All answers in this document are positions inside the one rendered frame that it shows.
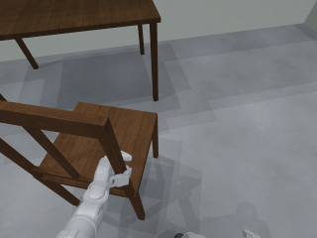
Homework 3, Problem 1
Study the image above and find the left robot hand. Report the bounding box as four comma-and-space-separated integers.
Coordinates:
93, 151, 133, 188

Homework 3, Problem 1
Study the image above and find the chair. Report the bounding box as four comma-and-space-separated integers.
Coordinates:
0, 100, 159, 221

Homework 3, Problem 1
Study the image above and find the table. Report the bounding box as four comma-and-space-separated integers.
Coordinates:
0, 0, 161, 101

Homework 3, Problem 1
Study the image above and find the robot left forearm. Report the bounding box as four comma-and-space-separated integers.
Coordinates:
55, 179, 110, 238

